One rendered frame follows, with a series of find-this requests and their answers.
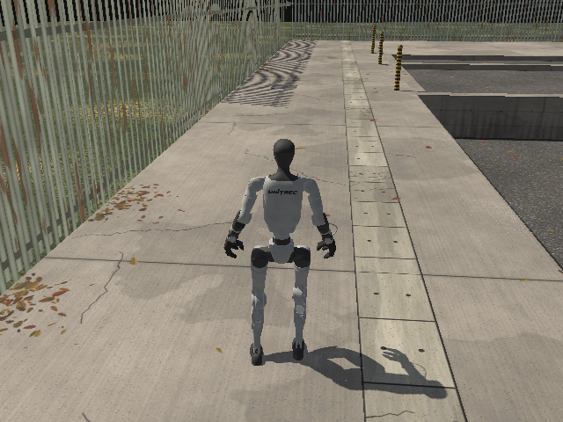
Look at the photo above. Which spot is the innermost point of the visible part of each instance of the left robot shin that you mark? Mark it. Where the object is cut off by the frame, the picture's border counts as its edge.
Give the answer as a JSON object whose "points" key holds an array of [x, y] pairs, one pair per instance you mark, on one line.
{"points": [[257, 320]]}

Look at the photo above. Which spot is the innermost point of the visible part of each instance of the left robot forearm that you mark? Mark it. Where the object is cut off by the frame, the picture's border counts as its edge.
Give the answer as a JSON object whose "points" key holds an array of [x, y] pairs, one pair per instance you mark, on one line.
{"points": [[235, 229]]}

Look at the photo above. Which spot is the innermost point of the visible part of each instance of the robot left hand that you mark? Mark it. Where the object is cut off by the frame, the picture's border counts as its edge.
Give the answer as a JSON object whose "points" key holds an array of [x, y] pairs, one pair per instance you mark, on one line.
{"points": [[228, 245]]}

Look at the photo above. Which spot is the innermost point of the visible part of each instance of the right robot upper arm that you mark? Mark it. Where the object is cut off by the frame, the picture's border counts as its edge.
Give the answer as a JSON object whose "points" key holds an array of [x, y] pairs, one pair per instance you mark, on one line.
{"points": [[311, 187]]}

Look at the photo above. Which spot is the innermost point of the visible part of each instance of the left robot upper arm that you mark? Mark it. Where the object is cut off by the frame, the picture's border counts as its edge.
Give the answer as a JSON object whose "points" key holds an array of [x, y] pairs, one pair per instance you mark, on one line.
{"points": [[254, 185]]}

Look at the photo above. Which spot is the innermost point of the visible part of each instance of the right robot forearm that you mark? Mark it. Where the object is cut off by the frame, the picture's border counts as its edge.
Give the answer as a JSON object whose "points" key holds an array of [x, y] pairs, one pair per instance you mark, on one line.
{"points": [[325, 231]]}

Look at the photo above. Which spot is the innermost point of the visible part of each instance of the robot right hand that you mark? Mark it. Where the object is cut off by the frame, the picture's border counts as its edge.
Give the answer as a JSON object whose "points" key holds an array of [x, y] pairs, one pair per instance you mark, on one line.
{"points": [[331, 247]]}

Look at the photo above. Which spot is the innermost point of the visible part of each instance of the robot head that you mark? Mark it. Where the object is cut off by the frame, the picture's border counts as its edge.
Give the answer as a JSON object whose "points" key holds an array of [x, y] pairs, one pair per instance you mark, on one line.
{"points": [[284, 151]]}

